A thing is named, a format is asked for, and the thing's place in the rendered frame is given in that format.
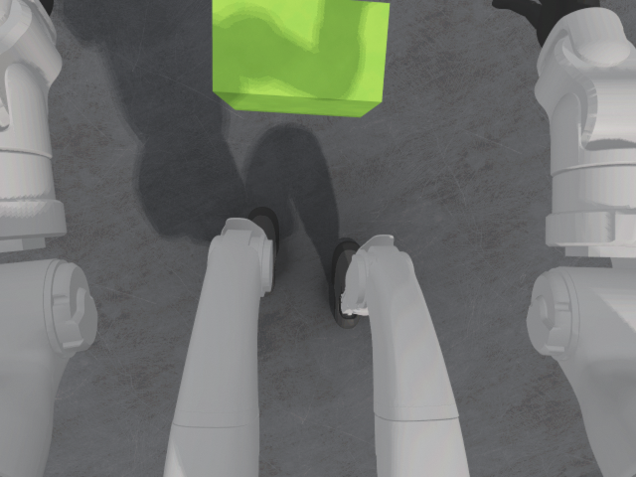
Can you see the robot right forearm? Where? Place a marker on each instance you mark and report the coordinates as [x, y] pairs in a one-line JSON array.
[[587, 86]]

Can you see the right robot upper arm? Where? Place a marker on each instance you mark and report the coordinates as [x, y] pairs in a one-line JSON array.
[[585, 318]]

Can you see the robot left thigh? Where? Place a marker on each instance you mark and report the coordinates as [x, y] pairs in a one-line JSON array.
[[215, 429]]

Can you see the left robot upper arm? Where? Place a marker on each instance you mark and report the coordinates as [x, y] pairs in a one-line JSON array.
[[46, 316]]

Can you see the left robot foot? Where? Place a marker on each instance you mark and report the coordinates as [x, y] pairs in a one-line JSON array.
[[266, 219]]

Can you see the carton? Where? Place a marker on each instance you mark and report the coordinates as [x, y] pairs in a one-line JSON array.
[[321, 57]]

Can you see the right robot hand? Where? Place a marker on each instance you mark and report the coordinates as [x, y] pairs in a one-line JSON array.
[[544, 17]]

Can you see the robot left forearm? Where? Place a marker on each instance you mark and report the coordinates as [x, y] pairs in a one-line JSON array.
[[29, 64]]

